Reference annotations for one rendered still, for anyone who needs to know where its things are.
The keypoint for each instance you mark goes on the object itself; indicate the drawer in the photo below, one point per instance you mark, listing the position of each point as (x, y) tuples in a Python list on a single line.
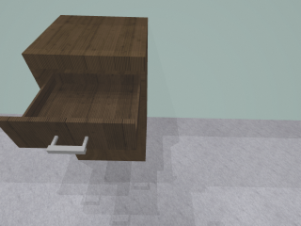
[(104, 107)]

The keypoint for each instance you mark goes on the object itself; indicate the handle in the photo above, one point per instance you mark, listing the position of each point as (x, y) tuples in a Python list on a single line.
[(67, 149)]

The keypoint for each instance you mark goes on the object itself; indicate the cabinet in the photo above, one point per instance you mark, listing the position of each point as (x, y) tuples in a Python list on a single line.
[(96, 44)]

